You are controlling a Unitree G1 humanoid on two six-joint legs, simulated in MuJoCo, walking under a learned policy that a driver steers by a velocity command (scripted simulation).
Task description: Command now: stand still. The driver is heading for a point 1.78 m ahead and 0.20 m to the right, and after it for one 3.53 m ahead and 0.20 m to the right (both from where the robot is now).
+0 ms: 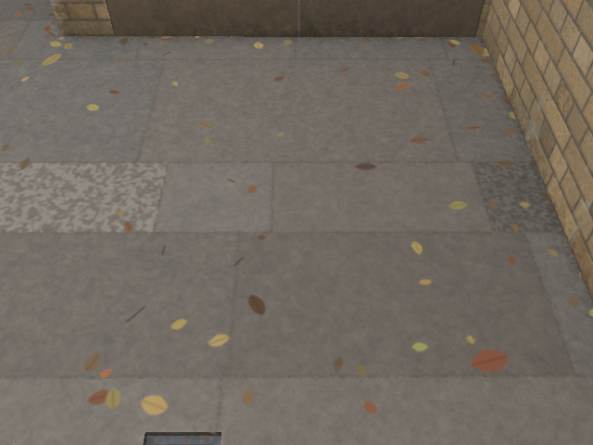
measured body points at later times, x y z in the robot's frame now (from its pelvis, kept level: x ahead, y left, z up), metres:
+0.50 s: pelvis +0.00 +0.00 +0.00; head +0.02 +0.00 +0.45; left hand +0.01 +0.24 -0.16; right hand +0.01 -0.24 -0.15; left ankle -0.01 +0.09 -0.74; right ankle +0.00 -0.14 -0.74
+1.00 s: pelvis +0.09 -0.07 -0.01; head +0.10 -0.09 +0.44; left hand +0.12 +0.19 -0.14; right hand +0.10 -0.34 -0.17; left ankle +0.00 +0.07 -0.67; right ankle +0.09 -0.16 -0.74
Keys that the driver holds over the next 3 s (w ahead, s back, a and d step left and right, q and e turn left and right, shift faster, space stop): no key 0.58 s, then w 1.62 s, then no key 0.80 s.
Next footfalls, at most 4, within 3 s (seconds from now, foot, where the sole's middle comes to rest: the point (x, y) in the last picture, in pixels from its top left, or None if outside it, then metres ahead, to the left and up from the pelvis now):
0.92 right None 0.13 -0.17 -0.78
1.44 left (289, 438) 0.52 0.05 -0.78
1.98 right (386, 320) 0.83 -0.20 -0.78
2.46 left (302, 242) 1.08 0.01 -0.78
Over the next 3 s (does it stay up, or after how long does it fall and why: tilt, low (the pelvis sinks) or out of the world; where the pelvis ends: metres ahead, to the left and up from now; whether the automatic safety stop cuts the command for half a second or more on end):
stays up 0.99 -0.10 0.00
